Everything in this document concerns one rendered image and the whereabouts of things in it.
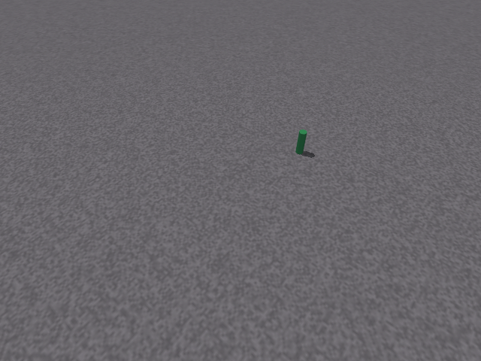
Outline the can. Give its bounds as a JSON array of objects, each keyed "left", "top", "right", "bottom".
[{"left": 295, "top": 129, "right": 307, "bottom": 154}]

